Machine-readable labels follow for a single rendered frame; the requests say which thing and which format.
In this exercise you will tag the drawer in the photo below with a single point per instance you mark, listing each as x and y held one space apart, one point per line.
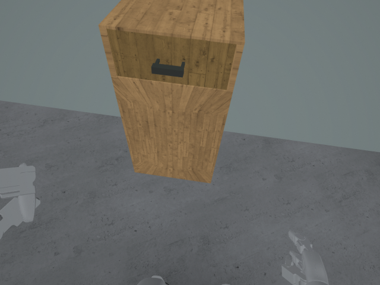
207 63

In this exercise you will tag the cabinet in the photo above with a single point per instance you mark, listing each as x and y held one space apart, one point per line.
175 130

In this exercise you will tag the robot left shin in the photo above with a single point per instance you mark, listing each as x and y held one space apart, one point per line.
156 276

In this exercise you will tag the right robot hand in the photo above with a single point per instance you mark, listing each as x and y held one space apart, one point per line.
309 267

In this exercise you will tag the handle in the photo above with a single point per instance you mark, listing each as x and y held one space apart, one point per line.
170 70

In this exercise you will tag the left robot hand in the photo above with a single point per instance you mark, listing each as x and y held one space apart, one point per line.
17 183

